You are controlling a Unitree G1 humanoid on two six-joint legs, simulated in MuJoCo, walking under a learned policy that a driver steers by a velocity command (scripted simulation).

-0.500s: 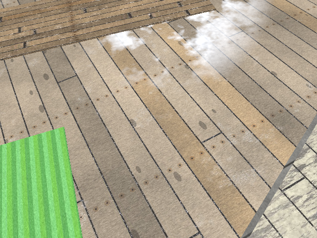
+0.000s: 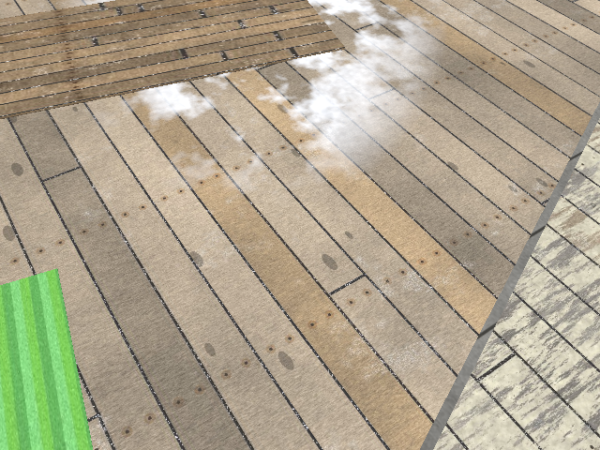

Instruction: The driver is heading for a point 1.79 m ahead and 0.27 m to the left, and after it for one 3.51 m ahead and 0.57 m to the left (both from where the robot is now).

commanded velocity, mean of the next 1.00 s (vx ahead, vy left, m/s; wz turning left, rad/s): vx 0.20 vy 0.00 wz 0.18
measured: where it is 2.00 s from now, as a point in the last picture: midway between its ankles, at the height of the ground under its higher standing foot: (247, 347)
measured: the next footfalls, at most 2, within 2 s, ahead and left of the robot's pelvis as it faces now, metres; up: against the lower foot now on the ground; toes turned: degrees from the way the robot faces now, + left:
left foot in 0.46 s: +0.00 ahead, +0.15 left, +0.00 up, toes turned +18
right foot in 1.00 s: +0.38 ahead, +0.02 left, +0.00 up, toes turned +8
